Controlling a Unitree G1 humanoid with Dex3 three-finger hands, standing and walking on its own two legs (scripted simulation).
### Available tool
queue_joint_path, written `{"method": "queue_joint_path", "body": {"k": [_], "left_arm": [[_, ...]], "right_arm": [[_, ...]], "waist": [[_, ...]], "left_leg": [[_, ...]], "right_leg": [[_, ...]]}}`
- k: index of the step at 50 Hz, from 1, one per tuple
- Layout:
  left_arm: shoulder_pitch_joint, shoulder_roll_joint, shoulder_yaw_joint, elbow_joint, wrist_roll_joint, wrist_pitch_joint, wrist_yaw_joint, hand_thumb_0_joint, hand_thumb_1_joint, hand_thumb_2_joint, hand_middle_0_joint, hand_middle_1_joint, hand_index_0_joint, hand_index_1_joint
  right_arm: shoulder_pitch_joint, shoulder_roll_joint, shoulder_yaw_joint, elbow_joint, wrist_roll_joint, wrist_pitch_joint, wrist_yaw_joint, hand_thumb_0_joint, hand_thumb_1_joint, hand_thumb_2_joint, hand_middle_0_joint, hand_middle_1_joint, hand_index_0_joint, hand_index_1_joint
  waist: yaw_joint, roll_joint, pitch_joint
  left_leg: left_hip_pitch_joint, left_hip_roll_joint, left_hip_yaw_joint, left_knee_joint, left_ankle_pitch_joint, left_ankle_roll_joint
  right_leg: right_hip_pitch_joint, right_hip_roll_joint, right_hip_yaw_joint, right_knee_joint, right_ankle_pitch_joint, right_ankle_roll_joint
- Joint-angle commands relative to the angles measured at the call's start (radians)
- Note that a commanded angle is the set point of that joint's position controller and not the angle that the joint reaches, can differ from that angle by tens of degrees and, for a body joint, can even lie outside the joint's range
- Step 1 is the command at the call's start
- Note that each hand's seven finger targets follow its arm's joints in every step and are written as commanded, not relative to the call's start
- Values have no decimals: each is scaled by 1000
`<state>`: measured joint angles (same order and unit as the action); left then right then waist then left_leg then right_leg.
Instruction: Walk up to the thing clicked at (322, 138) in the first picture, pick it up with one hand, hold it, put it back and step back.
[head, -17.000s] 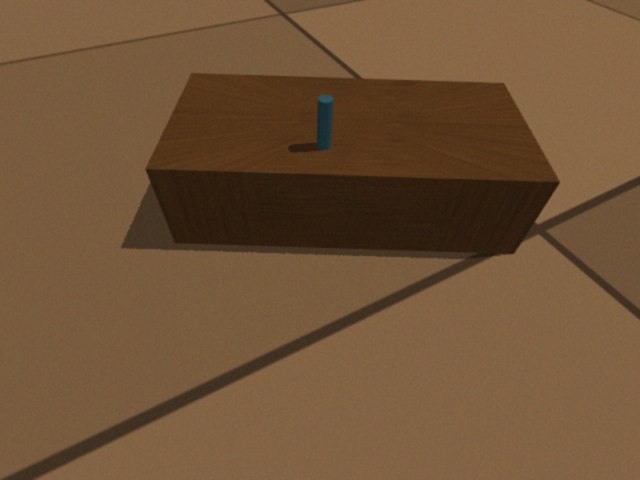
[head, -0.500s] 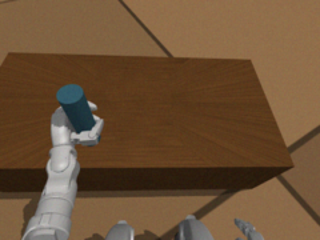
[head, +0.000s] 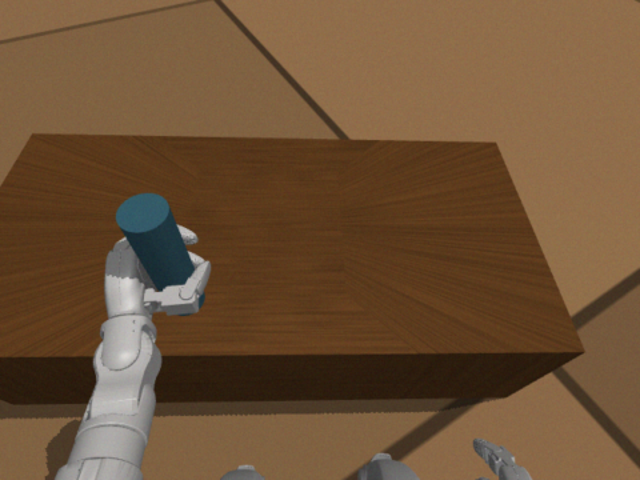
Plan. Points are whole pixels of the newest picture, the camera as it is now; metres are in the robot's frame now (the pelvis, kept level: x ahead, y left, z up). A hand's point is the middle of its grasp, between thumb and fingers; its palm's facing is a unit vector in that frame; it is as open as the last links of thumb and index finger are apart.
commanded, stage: hold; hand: left
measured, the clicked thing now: (168, 262) +0.35 +0.18 +0.06
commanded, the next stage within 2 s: none
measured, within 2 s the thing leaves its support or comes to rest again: neither
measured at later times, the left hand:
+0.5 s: hand (180, 271) +0.34 +0.17 +0.06, palm faces +0.19 -0.98 -0.01, open 6.9 cm
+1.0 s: hand (181, 269) +0.34 +0.16 +0.07, palm faces +0.18 -0.98 +0.00, open 6.9 cm
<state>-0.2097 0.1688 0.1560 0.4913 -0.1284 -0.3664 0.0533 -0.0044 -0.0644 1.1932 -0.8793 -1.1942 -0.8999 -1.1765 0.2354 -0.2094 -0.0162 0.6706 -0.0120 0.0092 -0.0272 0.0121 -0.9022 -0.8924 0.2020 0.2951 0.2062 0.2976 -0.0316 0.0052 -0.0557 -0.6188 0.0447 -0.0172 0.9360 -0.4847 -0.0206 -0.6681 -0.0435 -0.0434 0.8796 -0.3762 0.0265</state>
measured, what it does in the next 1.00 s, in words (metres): stands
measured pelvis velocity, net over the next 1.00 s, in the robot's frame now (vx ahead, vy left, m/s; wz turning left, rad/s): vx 0.01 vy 0.00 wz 0.00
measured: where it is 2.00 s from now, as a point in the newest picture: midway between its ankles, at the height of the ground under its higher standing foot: outside the picture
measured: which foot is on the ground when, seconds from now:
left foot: down 0.00-1.00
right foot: down 0.00-1.00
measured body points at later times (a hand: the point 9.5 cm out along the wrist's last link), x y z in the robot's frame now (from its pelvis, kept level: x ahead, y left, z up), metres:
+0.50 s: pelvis +0.00 +0.00 +0.01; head +0.05 +0.00 +0.46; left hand +0.33 +0.22 +0.06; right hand +0.13 -0.24 -0.10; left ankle -0.01 +0.13 -0.69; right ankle +0.03 -0.14 -0.69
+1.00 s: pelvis +0.01 +0.00 +0.01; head +0.05 +0.00 +0.46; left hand +0.33 +0.22 +0.07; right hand +0.14 -0.25 -0.10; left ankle -0.01 +0.13 -0.69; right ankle +0.03 -0.14 -0.69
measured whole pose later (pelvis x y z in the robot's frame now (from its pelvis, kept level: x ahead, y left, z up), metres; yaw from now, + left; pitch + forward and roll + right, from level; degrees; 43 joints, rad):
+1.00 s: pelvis +0.01 +0.00 +0.01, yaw +0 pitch +6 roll -1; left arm -0.15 0.15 0.14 0.42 -0.13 -0.35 0.05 0.00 -0.06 1.19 -0.88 -1.19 -0.90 -1.18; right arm 0.22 -0.21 -0.02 0.67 -0.01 -0.01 -0.02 0.01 -0.91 -0.90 0.20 0.30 0.21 0.30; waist -0.02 0.01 -0.03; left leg -0.50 0.04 -0.01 0.84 -0.45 -0.02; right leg -0.55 -0.04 -0.04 0.79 -0.35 0.02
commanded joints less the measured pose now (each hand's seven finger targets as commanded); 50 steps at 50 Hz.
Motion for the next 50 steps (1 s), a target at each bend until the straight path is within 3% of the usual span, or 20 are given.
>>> {"method": "queue_joint_path", "body": {"k": [1,3,4,7,10,12,14,16,19,28,30,34,37,38,39,41,45,46,48,50], "left_arm": [[-335,125,32,-282,-13,-86,-1,0,468,1331,-1378,-1469,-1404,-1456],[-237,135,57,-189,-8,-71,2,0,482,1320,-1382,-1463,-1412,-1447],[-286,128,33,-286,-7,-84,0,0,482,1321,-1385,-1465,-1412,-1450],[-312,123,21,-309,-9,-91,-2,0,455,1303,-1351,-1452,-1375,-1440],[-237,112,32,-222,-12,-76,3,0,423,1281,-1332,-1427,-1352,-1420],[-353,100,4,-364,-17,-92,5,0,452,1290,-1331,-1424,-1349,-1418],[-275,127,45,-270,-9,-78,11,0,459,1295,-1340,-1436,-1359,-1429],[-265,111,19,-284,-3,-74,7,0,467,1289,-1343,-1429,-1362,-1421],[-273,114,20,-327,-6,-72,8,0,496,1302,-1346,-1444,-1367,-1434],[-227,89,14,-311,-15,-59,4,0,496,1320,-1378,-1482,-1406,-1466],[-232,133,54,-308,-12,-62,5,0,503,1338,-1378,-1482,-1399,-1473],[-260,91,-4,-346,-10,-70,-4,0,489,1323,-1377,-1484,-1401,-1472],[-200,112,33,-291,-20,-62,-8,0,484,1320,-1370,-1474,-1393,-1462],[-263,83,-9,-365,-16,-70,-8,0,493,1327,-1375,-1478,-1398,-1467],[-208,85,6,-281,-14,-62,-6,0,493,1318,-1379,-1480,-1402,-1468],[-274,102,6,-349,-10,-74,-6,0,496,1324,-1372,-1477,-1396,-1465],[-207,116,38,-307,-13,-68,-4,0,479,1337,-1386,-1499,-1411,-1486],[-251,89,4,-357,-14,-73,-6,0,498,1339,-1389,-1498,-1413,-1486],[-206,117,45,-304,-13,-65,-2,0,496,1342,-1389,-1502,-1413,-1490],[-232,94,18,-321,-12,-67,-4,0,513,1343,-1391,-1498,-1414,-1487]], "right_arm": [[-15,-130,-43,-124,5,-43,-10,0,-901,-895,200,300,200,300],[-2,-140,-51,-110,4,-40,-9,0,-899,-894,200,300,200,300],[-12,-131,-47,-123,4,-41,-6,0,-899,-895,200,300,200,300],[-12,-137,-49,-124,4,-43,-3,0,-898,-896,200,300,200,300],[-14,-140,-48,-122,7,-43,-4,0,-902,-898,200,300,200,300],[-28,-132,-45,-137,7,-47,-4,0,-900,-898,200,300,200,300],[-25,-136,-48,-126,8,-47,-8,0,-900,-898,200,300,200,300],[-31,-132,-47,-129,8,-50,-7,0,-899,-897,200,300,200,300],[-28,-130,-47,-125,7,-55,-8,0,-903,-899,200,300,200,300],[-34,-122,-42,-130,10,-53,-5,0,-904,-898,200,300,200,300],[-36,-134,-50,-125,11,-52,-5,0,-900,-899,200,300,200,300],[-39,-129,-45,-133,12,-57,-3,0,-906,-900,200,300,200,300],[-27,-133,-48,-117,12,-58,-4,0,-905,-900,200,300,200,300],[-33,-128,-47,-123,10,-60,0,0,-903,-900,200,300,200,300],[-19,-137,-51,-108,9,-61,-1,0,-906,-900,200,300,200,300],[-26,-130,-49,-120,9,-62,-1,0,-901,-899,200,300,200,300],[-29,-127,-46,-118,8,-58,-2,0,-905,-900,200,300,200,300],[-44,-127,-46,-131,10,-59,-1,0,-905,-900,200,300,200,300],[-39,-134,-49,-122,12,-57,-3,0,-907,-901,200,300,200,300],[-45,-129,-49,-125,12,-56,-1,0,-903,-900,200,300,200,300]], "waist": [[-2,26,-308],[-1,-6,-268],[5,28,-291],[0,50,-321],[-5,1,-277],[-6,28,-318],[-1,4,-279],[-2,-1,-255],[7,23,-312],[6,-5,-253],[11,3,-251],[3,28,-262],[9,-2,-270],[2,35,-273],[0,22,-252],[7,30,-293],[20,8,-284],[8,6,-267],[12,1,-248],[8,6,-226]], "left_leg": [[92,-36,16,-154,282,15],[66,-35,16,-160,271,17],[85,-35,15,-168,275,13],[123,-32,7,-176,299,5],[115,-29,8,-180,298,9],[133,-32,9,-188,275,10],[111,-35,12,-191,246,15],[109,-35,13,-202,226,16],[138,-35,12,-201,268,11],[134,-36,15,-207,312,13],[135,-36,18,-214,285,14],[168,-35,13,-222,300,8],[161,-33,14,-214,332,10],[173,-34,13,-218,333,6],[172,-31,11,-213,358,3],[188,-34,13,-210,360,5],[167,-39,19,-212,338,12],[170,-38,15,-224,316,12],[168,-37,16,-229,316,12],[155,-36,15,-233,292,11]], "right_leg": [[251,39,-2,-116,255,-32],[249,39,-3,-124,247,-30],[256,40,-4,-122,248,-33],[260,42,-9,-114,251,-37],[258,44,-9,-125,251,-34],[273,42,-8,-133,241,-33],[269,42,-6,-147,216,-29],[268,43,-7,-155,202,-28],[298,42,-9,-151,233,-30],[315,41,-11,-162,278,-27],[303,40,-6,-169,256,-27],[304,43,-11,-165,256,-31],[326,42,-9,-165,292,-29],[312,42,-9,-160,293,-32],[298,44,-14,-155,300,-34],[318,40,-10,-157,311,-33],[345,37,-7,-172,305,-26],[336,39,-9,-175,287,-26],[332,39,-10,-176,281,-27],[310,41,-11,-179,259,-29]]}}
